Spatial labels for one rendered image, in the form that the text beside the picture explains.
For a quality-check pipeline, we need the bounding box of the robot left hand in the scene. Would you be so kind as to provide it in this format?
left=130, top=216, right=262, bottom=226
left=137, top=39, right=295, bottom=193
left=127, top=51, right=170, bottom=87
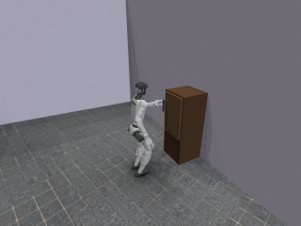
left=154, top=100, right=163, bottom=106

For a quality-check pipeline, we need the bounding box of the right robot forearm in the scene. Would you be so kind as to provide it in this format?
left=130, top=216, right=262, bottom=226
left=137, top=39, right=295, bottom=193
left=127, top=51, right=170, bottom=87
left=136, top=118, right=149, bottom=139

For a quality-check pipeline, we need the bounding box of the right robot upper arm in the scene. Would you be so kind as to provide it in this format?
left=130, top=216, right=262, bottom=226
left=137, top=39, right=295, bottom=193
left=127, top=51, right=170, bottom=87
left=135, top=100, right=148, bottom=123

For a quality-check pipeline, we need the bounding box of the left robot forearm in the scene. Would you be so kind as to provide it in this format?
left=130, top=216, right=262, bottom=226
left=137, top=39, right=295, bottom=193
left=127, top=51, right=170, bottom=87
left=146, top=102, right=155, bottom=107

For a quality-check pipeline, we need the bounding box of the cupboard door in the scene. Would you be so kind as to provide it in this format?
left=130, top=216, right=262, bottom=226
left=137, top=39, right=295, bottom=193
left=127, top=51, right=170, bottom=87
left=164, top=91, right=182, bottom=140

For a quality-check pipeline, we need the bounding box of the left robot foot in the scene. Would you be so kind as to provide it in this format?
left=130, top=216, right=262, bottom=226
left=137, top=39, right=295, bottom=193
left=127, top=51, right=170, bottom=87
left=132, top=163, right=141, bottom=170

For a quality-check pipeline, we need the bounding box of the robot right hand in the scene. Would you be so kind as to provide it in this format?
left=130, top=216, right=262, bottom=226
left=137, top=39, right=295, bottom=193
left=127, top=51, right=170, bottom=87
left=145, top=137, right=154, bottom=151

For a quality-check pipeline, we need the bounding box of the handle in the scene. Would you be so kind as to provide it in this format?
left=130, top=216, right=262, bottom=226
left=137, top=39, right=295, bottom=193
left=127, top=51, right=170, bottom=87
left=162, top=99, right=166, bottom=112

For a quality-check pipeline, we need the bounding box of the humanoid robot torso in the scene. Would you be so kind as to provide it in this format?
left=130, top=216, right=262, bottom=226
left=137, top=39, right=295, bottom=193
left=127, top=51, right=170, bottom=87
left=129, top=98, right=147, bottom=137

